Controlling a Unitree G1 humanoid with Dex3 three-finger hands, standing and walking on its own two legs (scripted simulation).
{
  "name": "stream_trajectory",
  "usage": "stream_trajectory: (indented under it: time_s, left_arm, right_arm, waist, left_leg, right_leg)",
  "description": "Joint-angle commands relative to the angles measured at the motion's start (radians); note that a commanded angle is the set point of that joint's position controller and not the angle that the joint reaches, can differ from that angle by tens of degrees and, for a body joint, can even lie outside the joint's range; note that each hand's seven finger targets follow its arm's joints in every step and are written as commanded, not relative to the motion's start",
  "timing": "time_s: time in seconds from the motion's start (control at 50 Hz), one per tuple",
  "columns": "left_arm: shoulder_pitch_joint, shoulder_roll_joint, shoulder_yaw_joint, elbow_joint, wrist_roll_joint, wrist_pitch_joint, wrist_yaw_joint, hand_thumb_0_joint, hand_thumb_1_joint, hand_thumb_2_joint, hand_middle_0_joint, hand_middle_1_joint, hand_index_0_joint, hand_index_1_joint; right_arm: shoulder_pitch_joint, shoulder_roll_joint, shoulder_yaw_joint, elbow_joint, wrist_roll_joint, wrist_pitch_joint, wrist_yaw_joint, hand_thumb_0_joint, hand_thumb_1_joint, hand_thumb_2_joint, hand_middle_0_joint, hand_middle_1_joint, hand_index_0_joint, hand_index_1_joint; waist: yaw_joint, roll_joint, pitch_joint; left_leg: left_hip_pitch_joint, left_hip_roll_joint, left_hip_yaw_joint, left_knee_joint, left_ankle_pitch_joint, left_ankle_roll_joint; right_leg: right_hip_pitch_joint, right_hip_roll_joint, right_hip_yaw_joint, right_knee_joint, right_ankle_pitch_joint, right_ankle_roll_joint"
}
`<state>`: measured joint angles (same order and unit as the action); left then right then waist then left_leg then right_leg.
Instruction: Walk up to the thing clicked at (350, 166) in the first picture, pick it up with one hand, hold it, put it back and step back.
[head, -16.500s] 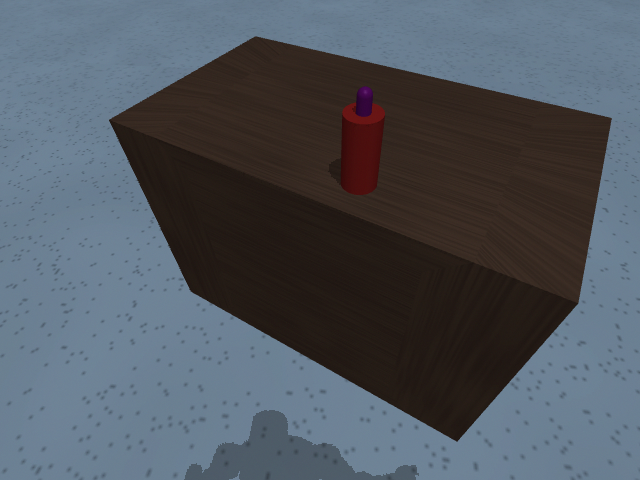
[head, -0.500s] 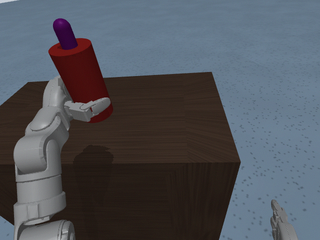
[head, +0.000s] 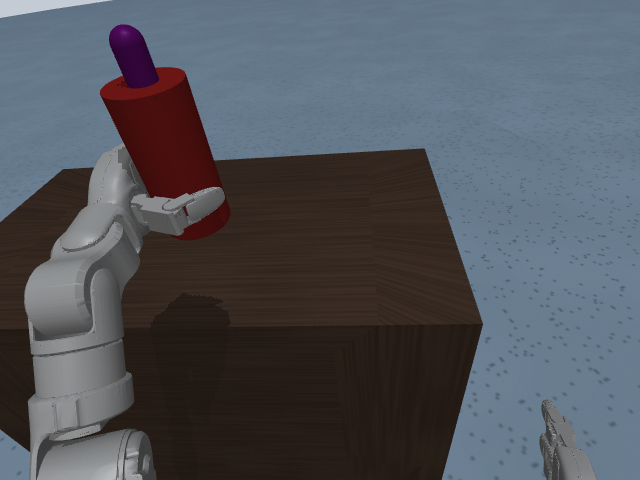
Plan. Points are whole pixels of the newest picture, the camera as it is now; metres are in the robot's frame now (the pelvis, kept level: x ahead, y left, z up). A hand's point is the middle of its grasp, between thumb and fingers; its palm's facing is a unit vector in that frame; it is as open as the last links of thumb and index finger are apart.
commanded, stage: hold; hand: left
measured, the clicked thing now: (166, 139) +0.34 +0.16 +0.33
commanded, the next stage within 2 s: crouch in 1.86 s
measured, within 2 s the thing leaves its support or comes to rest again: neither
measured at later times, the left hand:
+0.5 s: hand (181, 190) +0.33 +0.16 +0.28, palm faces +0.10 -1.00 +0.01, open 10.2 cm
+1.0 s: hand (183, 187) +0.34 +0.16 +0.28, palm faces +0.10 -0.99 +0.00, open 10.2 cm
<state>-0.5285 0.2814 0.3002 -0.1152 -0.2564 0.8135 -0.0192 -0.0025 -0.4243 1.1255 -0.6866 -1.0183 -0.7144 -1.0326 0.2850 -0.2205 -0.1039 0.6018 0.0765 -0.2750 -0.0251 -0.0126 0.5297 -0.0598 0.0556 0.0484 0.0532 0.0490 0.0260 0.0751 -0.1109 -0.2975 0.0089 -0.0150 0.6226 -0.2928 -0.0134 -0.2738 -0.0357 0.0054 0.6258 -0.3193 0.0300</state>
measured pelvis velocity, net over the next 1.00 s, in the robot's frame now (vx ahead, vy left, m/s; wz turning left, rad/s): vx -0.01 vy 0.00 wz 0.00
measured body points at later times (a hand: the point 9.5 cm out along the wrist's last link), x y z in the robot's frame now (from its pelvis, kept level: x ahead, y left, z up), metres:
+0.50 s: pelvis -0.01 +0.00 +0.00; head -0.06 -0.03 +0.44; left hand +0.32 +0.22 +0.28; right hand +0.17 -0.25 -0.06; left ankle +0.03 +0.13 -0.73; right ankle +0.01 -0.14 -0.73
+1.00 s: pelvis -0.01 +0.00 +0.00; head -0.06 -0.04 +0.44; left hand +0.32 +0.22 +0.28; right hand +0.16 -0.25 -0.06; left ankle +0.03 +0.13 -0.73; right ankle +0.01 -0.14 -0.73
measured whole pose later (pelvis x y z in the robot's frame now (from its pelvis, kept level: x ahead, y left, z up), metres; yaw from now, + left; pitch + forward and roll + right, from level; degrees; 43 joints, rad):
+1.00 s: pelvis -0.01 +0.00 +0.00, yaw +0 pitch -2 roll +0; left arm -0.54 0.30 0.30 -0.08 -0.25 0.78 -0.02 0.00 -0.43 1.13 -0.69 -1.02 -0.71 -1.03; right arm 0.28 -0.22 -0.09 0.62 0.07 -0.33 -0.06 -0.01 0.52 -0.06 0.05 0.05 0.05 0.05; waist 0.02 0.08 -0.11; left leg -0.31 0.01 -0.02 0.63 -0.28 -0.02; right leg -0.29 -0.03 0.01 0.64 -0.31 0.03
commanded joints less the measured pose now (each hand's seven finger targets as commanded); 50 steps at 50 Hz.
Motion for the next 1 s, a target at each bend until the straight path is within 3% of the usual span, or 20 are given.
stream_trajectory:
  time_s: [0.0,0.12,0.24,0.3,0.36,0.42,0.54,0.56,0.58,0.6,0.62,0.64,0.7,0.74,0.76,0.8,0.9,0.94,0.96,0.98]
  left_arm:
    - [-0.498,0.218,0.077,-0.266,-0.014,-0.108,0.006,0.0,0.139,1.245,-1.261,-1.395,-1.282,-1.398]
    - [-0.553,0.241,0.089,-0.299,-0.014,-0.125,0.018,0.0,0.149,1.262,-1.253,-1.398,-1.274,-1.402]
    - [-0.515,0.208,0.054,-0.234,-0.012,-0.123,0.003,0.0,0.159,1.262,-1.26,-1.4,-1.28,-1.404]
    - [-0.521,0.222,0.068,-0.279,-0.016,-0.123,-0.007,0.0,0.164,1.265,-1.27,-1.41,-1.293,-1.413]
    - [-0.507,0.23,0.084,-0.223,-0.017,-0.113,-0.003,0.0,0.162,1.286,-1.273,-1.424,-1.295,-1.428]
    - [-0.515,0.243,0.089,-0.23,-0.016,-0.116,0.002,0.0,0.176,1.292,-1.28,-1.424,-1.299,-1.43]
    - [-0.508,0.21,0.062,-0.23,-0.017,-0.122,0.002,0.0,0.171,1.294,-1.277,-1.43,-1.298,-1.434]
    - [-0.533,0.218,0.063,-0.246,-0.014,-0.128,0.002,0.0,0.158,1.297,-1.279,-1.432,-1.299,-1.438]
    - [-0.551,0.246,0.083,-0.281,-0.013,-0.135,0.006,0.0,0.157,1.286,-1.266,-1.416,-1.284,-1.423]
    - [-0.534,0.246,0.091,-0.226,-0.012,-0.129,0.007,0.0,0.185,1.293,-1.277,-1.424,-1.295,-1.43]
    - [-0.542,0.235,0.076,-0.279,-0.012,-0.134,0.005,0.0,0.167,1.298,-1.275,-1.43,-1.295,-1.436]
    - [-0.549,0.256,0.1,-0.263,-0.011,-0.136,0.008,0.0,0.177,1.301,-1.272,-1.427,-1.291,-1.434]
    - [-0.522,0.222,0.079,-0.2,-0.015,-0.13,0.005,0.0,0.179,1.322,-1.286,-1.451,-1.307,-1.457]
    - [-0.558,0.233,0.067,-0.25,-0.008,-0.142,0.006,0.0,0.181,1.302,-1.281,-1.432,-1.299,-1.439]
    - [-0.52,0.242,0.086,-0.155,-0.009,-0.134,0.005,0.0,0.175,1.304,-1.289,-1.439,-1.307,-1.446]
    - [-0.558,0.226,0.06,-0.202,-0.008,-0.137,0.0,0.0,0.158,1.301,-1.284,-1.436,-1.304,-1.443]
    - [-0.556,0.273,0.104,-0.225,-0.014,-0.146,-0.004,0.0,0.182,1.3,-1.292,-1.436,-1.31,-1.443]
    - [-0.575,0.243,0.069,-0.241,-0.01,-0.142,-0.002,0.0,0.168,1.302,-1.284,-1.434,-1.303,-1.442]
    - [-0.562,0.232,0.07,-0.203,-0.013,-0.137,-0.002,0.0,0.176,1.307,-1.286,-1.437,-1.305,-1.444]
    - [-0.563,0.232,0.07,-0.214,-0.014,-0.138,-0.002,0.0,0.199,1.324,-1.292,-1.445,-1.309,-1.453]
  right_arm:
    - [-0.142,-0.115,-0.041,-0.184,0.006,-0.064,0.0,0.0,0.541,-0.054,0.049,0.05,0.049,0.05]
    - [-0.165,-0.111,-0.034,-0.176,0.003,-0.074,-0.012,0.0,0.543,-0.055,0.049,0.05,0.049,0.05]
    - [-0.158,-0.105,-0.021,-0.16,0.001,-0.086,-0.022,0.0,0.54,-0.056,0.049,0.05,0.049,0.05]
    - [-0.157,-0.099,-0.015,-0.162,0.002,-0.091,-0.02,0.0,0.542,-0.054,0.049,0.05,0.049,0.05]
    - [-0.152,-0.111,-0.027,-0.166,0.001,-0.092,-0.021,0.0,0.54,-0.056,0.049,0.05,0.049,0.05]
    - [-0.158,-0.11,-0.027,-0.172,0.002,-0.096,-0.024,0.0,0.538,-0.057,0.048,0.05,0.049,0.05]
    - [-0.152,-0.096,-0.016,-0.163,0.003,-0.101,-0.025,0.0,0.541,-0.056,0.049,0.05,0.049,0.05]
    - [-0.146,-0.111,-0.03,-0.163,0.0,-0.103,-0.027,0.0,0.536,-0.057,0.048,0.05,0.049,0.05]
    - [-0.164,-0.112,-0.03,-0.174,0.001,-0.105,-0.026,0.0,0.54,-0.057,0.048,0.05,0.049,0.05]
    - [-0.139,-0.101,-0.02,-0.161,0.0,-0.102,-0.029,0.0,0.538,-0.057,0.048,0.05,0.049,0.05]
    - [-0.156,-0.099,-0.022,-0.164,0.002,-0.103,-0.027,0.0,0.54,-0.057,0.048,0.05,0.049,0.05]
    - [-0.147,-0.112,-0.036,-0.166,-0.002,-0.102,-0.031,0.0,0.537,-0.058,0.048,0.05,0.049,0.05]
    - [-0.153,-0.099,-0.019,-0.152,0.0,-0.105,-0.033,0.0,0.539,-0.058,0.048,0.05,0.049,0.05]
    - [-0.167,-0.091,-0.011,-0.156,0.0,-0.108,-0.031,0.0,0.539,-0.057,0.048,0.05,0.049,0.05]
    - [-0.15,-0.104,-0.02,-0.154,-0.001,-0.107,-0.035,0.0,0.533,-0.059,0.048,0.05,0.049,0.05]
    - [-0.152,-0.094,-0.014,-0.169,-0.001,-0.112,-0.032,0.0,0.536,-0.058,0.048,0.05,0.049,0.05]
    - [-0.148,-0.102,-0.017,-0.155,-0.002,-0.111,-0.034,0.0,0.53,-0.059,0.048,0.05,0.049,0.05]
    - [-0.164,-0.087,-0.005,-0.161,0.0,-0.113,-0.03,0.0,0.535,-0.058,0.048,0.05,0.049,0.05]
    - [-0.153,-0.095,-0.01,-0.168,0.0,-0.113,-0.034,0.0,0.533,-0.059,0.048,0.05,0.049,0.05]
    - [-0.161,-0.103,-0.018,-0.158,0.0,-0.114,-0.034,0.0,0.54,-0.057,0.048,0.05,0.049,0.05]
  waist:
    - [0.002,-0.059,-0.185]
    - [0.002,-0.025,-0.208]
    - [-0.003,-0.049,-0.17]
    - [0.01,-0.023,-0.215]
    - [-0.006,-0.059,-0.18]
    - [0.005,-0.073,-0.166]
    - [0.001,-0.06,-0.173]
    - [-0.009,-0.052,-0.198]
    - [0.013,-0.038,-0.22]
    - [-0.003,-0.062,-0.196]
    - [0.011,-0.035,-0.197]
    - [0.001,-0.054,-0.226]
    - [-0.006,-0.066,-0.158]
    - [0.015,-0.022,-0.189]
    - [-0.005,-0.078,-0.151]
    - [-0.004,-0.044,-0.177]
    - [0.004,-0.044,-0.219]
    - [0.006,-0.02,-0.207]
    - [-0.013,-0.055,-0.186]
    - [-0.001,-0.051,-0.195]
  left_leg:
    - [0.112,-0.022,0.019,-0.087,0.136,0.021]
    - [0.123,-0.025,0.022,-0.082,0.14,0.02]
    - [0.104,-0.022,0.017,-0.096,0.089,0.019]
    - [0.116,-0.024,0.019,-0.089,0.116,0.019]
    - [0.11,-0.022,0.019,-0.088,0.11,0.021]
    - [0.089,-0.026,0.024,-0.089,0.108,0.023]
    - [0.096,-0.027,0.025,-0.087,0.097,0.024]
    - [0.112,-0.025,0.025,-0.086,0.101,0.023]
    - [0.115,-0.027,0.026,-0.085,0.123,0.021]
    - [0.109,-0.028,0.029,-0.08,0.116,0.025]
    - [0.099,-0.03,0.03,-0.084,0.12,0.022]
    - [0.121,-0.029,0.031,-0.078,0.131,0.023]
    - [0.097,-0.022,0.02,-0.09,0.101,0.022]
    - [0.099,-0.024,0.02,-0.095,0.101,0.018]
    - [0.087,-0.021,0.016,-0.092,0.085,0.023]
    - [0.098,-0.026,0.026,-0.089,0.093,0.022]
    - [0.104,-0.031,0.032,-0.075,0.124,0.027]
    - [0.107,-0.029,0.03,-0.081,0.118,0.023]
    - [0.108,-0.025,0.025,-0.083,0.105,0.024]
    - [0.104,-0.024,0.022,-0.084,0.108,0.023]
  right_leg:
    - [-0.028,0.035,-0.064,-0.12,0.14,-0.019]
    - [-0.028,0.033,-0.06,-0.117,0.142,-0.02]
    - [-0.049,0.037,-0.064,-0.124,0.099,-0.021]
    - [-0.027,0.035,-0.063,-0.119,0.122,-0.023]
    - [-0.041,0.039,-0.063,-0.122,0.118,-0.018]
    - [-0.041,0.037,-0.061,-0.126,0.111,-0.017]
    - [-0.044,0.034,-0.059,-0.125,0.107,-0.018]
    - [-0.045,0.035,-0.056,-0.122,0.112,-0.019]
    - [-0.029,0.034,-0.059,-0.118,0.123,-0.021]
    - [-0.04,0.033,-0.057,-0.125,0.123,-0.016]
    - [-0.034,0.034,-0.058,-0.121,0.12,-0.02]
    - [-0.029,0.034,-0.055,-0.121,0.135,-0.017]
    - [-0.049,0.038,-0.061,-0.12,0.114,-0.018]
    - [-0.04,0.033,-0.059,-0.119,0.111,-0.023]
    - [-0.05,0.035,-0.06,-0.124,0.102,-0.017]
    - [-0.051,0.036,-0.057,-0.121,0.105,-0.021]
    - [-0.027,0.03,-0.052,-0.123,0.133,-0.017]
    - [-0.038,0.035,-0.057,-0.117,0.124,-0.022]
    - [-0.052,0.039,-0.059,-0.12,0.118,-0.018]
    - [-0.041,0.039,-0.061,-0.118,0.117,-0.02]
